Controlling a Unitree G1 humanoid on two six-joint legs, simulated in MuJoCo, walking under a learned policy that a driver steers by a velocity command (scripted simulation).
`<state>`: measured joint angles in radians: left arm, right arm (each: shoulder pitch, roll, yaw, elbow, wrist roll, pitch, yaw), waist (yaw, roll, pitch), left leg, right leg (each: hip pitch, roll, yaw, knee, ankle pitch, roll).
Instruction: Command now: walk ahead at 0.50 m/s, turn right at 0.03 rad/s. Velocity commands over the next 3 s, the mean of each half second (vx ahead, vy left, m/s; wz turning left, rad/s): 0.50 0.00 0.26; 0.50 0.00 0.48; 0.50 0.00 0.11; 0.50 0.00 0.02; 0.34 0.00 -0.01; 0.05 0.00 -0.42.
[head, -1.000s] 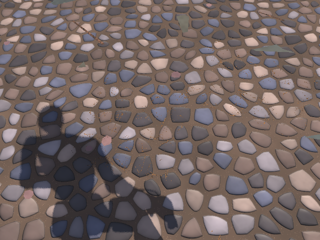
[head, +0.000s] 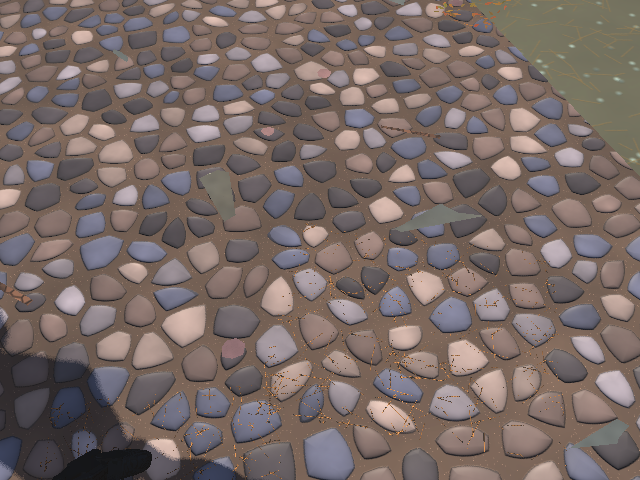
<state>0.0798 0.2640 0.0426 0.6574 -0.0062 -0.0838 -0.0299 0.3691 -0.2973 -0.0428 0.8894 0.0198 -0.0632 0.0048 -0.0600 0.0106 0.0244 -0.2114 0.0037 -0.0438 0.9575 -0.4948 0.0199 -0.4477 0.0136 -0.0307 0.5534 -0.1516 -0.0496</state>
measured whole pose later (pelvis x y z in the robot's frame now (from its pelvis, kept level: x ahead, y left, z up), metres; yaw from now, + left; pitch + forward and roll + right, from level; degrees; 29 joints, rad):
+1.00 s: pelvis +0.57 +0.09 +0.00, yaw +26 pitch +2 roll -1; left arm 0.08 0.27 0.05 0.70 0.01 -0.13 -0.03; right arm 0.37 -0.30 -0.07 0.76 0.02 -0.03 -0.01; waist -0.06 0.03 0.00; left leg -0.18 -0.09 -0.20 0.82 -0.49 0.04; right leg -0.45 0.04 0.01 0.53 -0.14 -0.02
